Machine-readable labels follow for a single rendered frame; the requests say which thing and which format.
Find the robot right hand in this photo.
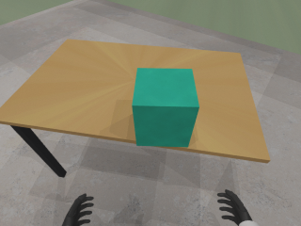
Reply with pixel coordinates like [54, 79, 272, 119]
[217, 189, 253, 226]

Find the robot left hand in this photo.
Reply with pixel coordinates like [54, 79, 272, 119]
[62, 193, 94, 226]

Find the carton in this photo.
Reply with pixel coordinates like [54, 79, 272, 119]
[132, 68, 199, 148]

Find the table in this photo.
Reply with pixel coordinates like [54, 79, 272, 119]
[0, 39, 271, 178]

